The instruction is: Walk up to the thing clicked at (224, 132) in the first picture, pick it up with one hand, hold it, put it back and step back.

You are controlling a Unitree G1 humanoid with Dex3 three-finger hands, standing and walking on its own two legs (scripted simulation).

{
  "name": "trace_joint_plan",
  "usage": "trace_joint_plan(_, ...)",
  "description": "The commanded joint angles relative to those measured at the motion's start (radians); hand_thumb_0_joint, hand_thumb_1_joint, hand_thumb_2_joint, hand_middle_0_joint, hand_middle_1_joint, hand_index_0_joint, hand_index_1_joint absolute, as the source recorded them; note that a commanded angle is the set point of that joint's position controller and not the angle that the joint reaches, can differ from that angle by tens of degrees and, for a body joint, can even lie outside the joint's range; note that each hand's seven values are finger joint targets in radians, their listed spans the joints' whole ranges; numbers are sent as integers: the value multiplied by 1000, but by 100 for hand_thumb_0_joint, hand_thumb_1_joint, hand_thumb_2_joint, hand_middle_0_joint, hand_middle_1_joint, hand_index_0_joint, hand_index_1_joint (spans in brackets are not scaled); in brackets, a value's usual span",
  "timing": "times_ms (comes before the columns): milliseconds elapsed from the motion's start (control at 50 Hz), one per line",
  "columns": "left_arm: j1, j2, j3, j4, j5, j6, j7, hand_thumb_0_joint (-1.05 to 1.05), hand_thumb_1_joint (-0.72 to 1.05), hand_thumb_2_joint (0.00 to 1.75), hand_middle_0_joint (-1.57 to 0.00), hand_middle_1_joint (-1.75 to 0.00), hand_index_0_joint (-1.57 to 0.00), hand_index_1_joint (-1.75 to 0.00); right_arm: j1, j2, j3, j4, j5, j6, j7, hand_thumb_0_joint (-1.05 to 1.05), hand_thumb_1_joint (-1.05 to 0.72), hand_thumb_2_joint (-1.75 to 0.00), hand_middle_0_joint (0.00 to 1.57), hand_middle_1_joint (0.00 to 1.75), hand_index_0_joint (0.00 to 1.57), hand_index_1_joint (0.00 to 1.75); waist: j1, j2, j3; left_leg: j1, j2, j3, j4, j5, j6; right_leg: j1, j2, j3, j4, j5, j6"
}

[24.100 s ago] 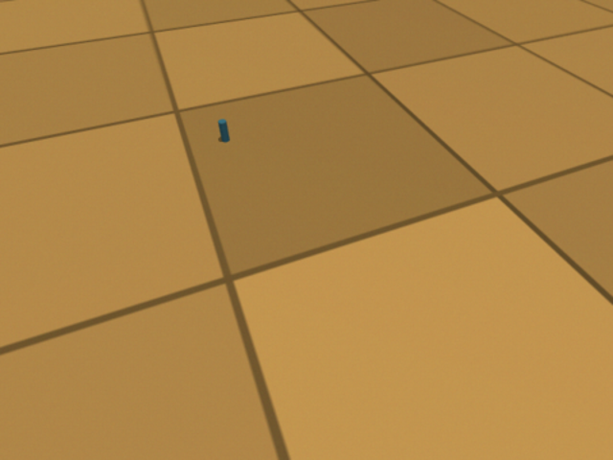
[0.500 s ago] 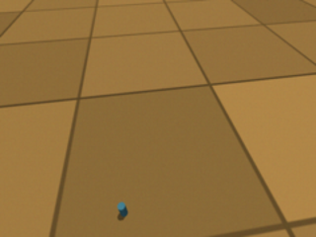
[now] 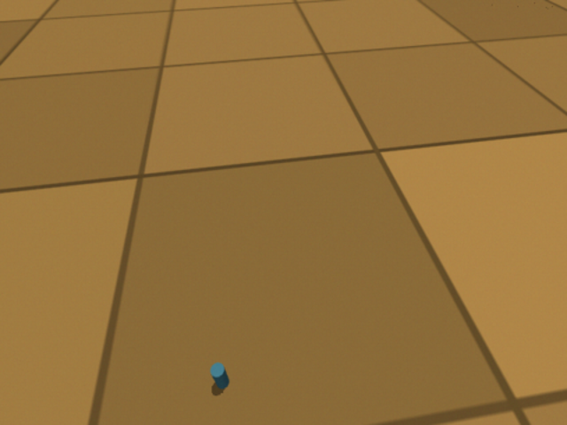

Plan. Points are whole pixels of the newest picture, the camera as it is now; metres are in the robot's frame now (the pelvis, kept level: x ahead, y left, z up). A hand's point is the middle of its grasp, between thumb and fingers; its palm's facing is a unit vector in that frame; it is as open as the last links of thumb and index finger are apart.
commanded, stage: stand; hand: left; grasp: from above
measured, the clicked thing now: (220, 376) +0.42 +0.24 -0.72
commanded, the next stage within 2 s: rise first in 0.10 s
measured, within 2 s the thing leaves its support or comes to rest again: neither
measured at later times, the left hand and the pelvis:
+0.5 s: hand out of the picture +0.16 +0.25 -0.17, palm faces -0.05 -0.93 -0.36, open 10.1 cm; pelvis -0.01 +0.00 -0.02, yaw +0 degrees
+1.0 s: hand out of the picture +0.13 +0.27 -0.23, palm faces -0.18 -0.87 -0.47, open 14.1 cm; pelvis -0.01 +0.02 -0.09, yaw +0 degrees
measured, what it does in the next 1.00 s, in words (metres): lowers itself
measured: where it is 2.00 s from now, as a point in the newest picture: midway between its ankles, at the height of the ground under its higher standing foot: outside the picture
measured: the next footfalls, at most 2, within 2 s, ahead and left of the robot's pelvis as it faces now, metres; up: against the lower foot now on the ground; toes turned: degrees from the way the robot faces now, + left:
none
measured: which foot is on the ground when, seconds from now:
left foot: down 0.00-1.00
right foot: down 0.00-1.00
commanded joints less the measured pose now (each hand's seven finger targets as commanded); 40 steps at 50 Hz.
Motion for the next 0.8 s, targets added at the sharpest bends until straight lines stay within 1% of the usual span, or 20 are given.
trace_joint_plan(0, -31, 213, 43, -59, -2, -25, 18, 0, 90, 90, -20, -30, -20, -30, -35, -214, -44, -60, -4, -16, -16, 0, -90, -90, 20, 30, 20, 30, -3, -1, -54, -1, 120, -105, -39, 96, 32, -18, -145, 117, -57, 117, -11)
trace_joint_plan(160, -31, 212, 43, -61, -3, -27, 19, 0, 90, 90, -20, -30, -20, -30, -39, -211, -44, -61, -3, -17, -16, 0, -90, -90, 20, 30, 20, 30, -3, 2, -67, 16, 122, -106, -33, 135, 29, -13, -144, 111, -51, 153, -13)
trace_joint_plan(180, -29, 212, 43, -63, -3, -28, 20, 0, 82, 97, -17, -38, -16, -38, -36, -214, -46, -63, -4, -16, -16, 0, -95, -92, 20, 30, 20, 30, -2, -1, -73, 16, 122, -104, -27, 141, 31, -7, -145, 110, -53, 161, -13)
trace_joint_plan(200, -380, 39, 46, -414, -58, -115, 32, 0, 74, 96, -19, -46, -17, -46, -23, -44, 3, -338, 67, -69, -38, 0, -98, -92, 20, 30, 20, 30, -122, 10, 11, -139, -26, 24, 49, -8, 32, -228, -17, 22, 20, 62, 5)
trace_joint_plan(220, -496, 110, 73, -374, -53, -109, 39, 0, 66, 93, -22, -54, -19, -54, 27, -74, -6, -281, 68, -70, -49, 0, -94, -91, 20, 30, 20, 30, -89, -7, -48, -132, -28, 17, 68, -21, 36, -177, -19, 12, 34, 32, 9)
trace_joint_plan(240, -287, 170, 116, -143, -35, -60, 44, 0, 58, 94, -20, -61, -17, -62, 57, -101, -16, -265, 67, -60, -54, 0, -95, -92, 20, 30, 20, 30, -72, -44, -18, -163, -36, 18, 81, -48, 37, -189, -13, 2, 36, -18, 2)
trace_joint_plan(260, -199, 163, 124, -84, -26, -42, 29, 0, 50, 91, -18, -69, -17, -70, 60, -103, -30, -297, 67, -49, -53, 0, -92, -91, 20, 30, 20, 30, -37, -45, -3, -200, -31, 23, 111, -34, 36, -212, -10, -5, 63, -28, -2)
trace_joint_plan(280, -268, 202, 132, -123, 3, -42, 19, 0, 42, 91, -15, -77, -15, -77, 71, -106, -46, -321, 55, -49, -58, 0, -93, -91, 20, 30, 20, 30, -38, -52, -80, -209, -31, 22, 149, -19, 39, -216, -14, -1, 94, -10, -1)
trace_joint_plan(300, -334, 284, 178, -187, 25, -54, 19, 0, 34, 89, -15, -83, -16, -82, 87, -105, -60, -335, 51, -57, -67, 0, -90, -90, 20, 30, 20, 30, -27, -30, -188, -198, -32, 17, 171, 22, 39, -179, -22, 7, 129, 50, 3)
trace_joint_plan(320, -259, 284, 200, -168, 49, -48, 8, 0, 26, 87, -14, -89, -17, -86, 96, -99, -68, -366, 43, -63, -63, 0, -92, -91, 20, 30, 20, 30, -17, 6, -248, -214, -40, 16, 206, 64, 35, -166, -26, 8, 170, 97, 0)
trace_joint_plan(340, -127, 226, 188, -63, 76, -29, -7, 0, 18, 88, -12, -96, -15, -92, 128, -94, -78, -364, 34, -62, -55, 0, -96, -91, 20, 30, 20, 30, -16, -19, -230, -270, -42, 8, 250, 67, 34, -207, -22, 6, 209, 102, -2)
trace_joint_plan(360, -84, 209, 189, -71, 106, -19, -16, 0, 10, 90, -9, -100, -13, -96, 132, -92, -86, -387, 28, -63, -49, 0, -96, -91, 20, 30, 20, 30, 5, -15, -276, -286, -47, 8, 279, 96, 33, -196, -23, 6, 242, 131, -4)
trace_joint_plan(400, -64, 216, 212, -195, 127, 2, -10, 0, -6, 90, -10, -102, -14, -99, 130, -88, -99, -446, 32, -65, -48, 0, -94, -91, 20, 30, 20, 30, 37, 55, -357, -251, -50, 9, 282, 153, 20, -165, -15, 5, 263, 170, -11)
trace_joint_plan(440, -60, 170, 185, -244, 138, 51, 8, 0, -22, 91, -8, -107, -12, -104, 112, -74, -90, -493, 36, -60, -44, 0, -92, -90, 20, 30, 20, 30, 28, 70, -308, -276, -47, 3, 284, 131, 14, -217, -7, -1, 255, 123, -13)
trace_joint_plan(460, -79, 140, 170, -242, 141, 76, 14, 0, -30, 92, -8, -106, -11, -103, 98, -73, -88, -514, 37, -63, -42, 0, -92, -90, 20, 30, 20, 30, 9, 39, -262, -306, -40, -3, 295, 101, 14, -255, -1, -10, 261, 89, -12)
trace_joint_plan(480, -130, 156, 170, -269, 153, 96, 21, 0, -38, 93, -9, -106, -11, -104, 83, -75, -88, -531, 38, -67, -41, 0, -92, -91, 20, 30, 20, 30, 0, 19, -249, -331, -35, -10, 311, 79, 16, -283, 2, -15, 276, 66, -11)
trace_joint_plan(520, -115, 137, 160, -283, 158, 124, 29, 0, -50, 94, -9, -106, -10, -105, 82, -68, -90, -559, 36, -75, -37, 0, -91, -91, 20, 30, 20, 30, -5, 7, -219, -387, -28, -11, 348, 23, 16, -357, 6, -18, 311, -3, -11)
trace_joint_plan(560, -110, 113, 150, -329, 163, 131, 31, 0, -52, 94, -9, -106, -10, -105, 101, -65, -94, -575, 33, -89, -35, 0, -90, -90, 20, 30, 20, 30, -18, -10, -238, -419, -23, -15, 398, -7, 18, -411, 10, -22, 361, -36, -10)
trace_joint_plan(640, -74, 138, 187, -472, 183, 112, 35, 0, -53, 95, -9, -106, -9, -105, 123, -57, -102, -607, 26, -121, -30, 0, -89, -90, 20, 30, 20, 30, -18, 24, -312, -477, -14, -26, 505, 16, 15, -494, 10, -22, 482, -22, -10)
trace_joint_plan(780, 82, 146, 194, -677, 261, 127, 48, 0, -56, 95, -8, -109, -8, -108, 121, -51, -107, -655, 20, -145, -38, 0, -90, -90, 20, 30, 20, 30, -14, 87, -415, -500, -3, -42, 621, 97, 10, -606, 8, -15, 613, -3, -13)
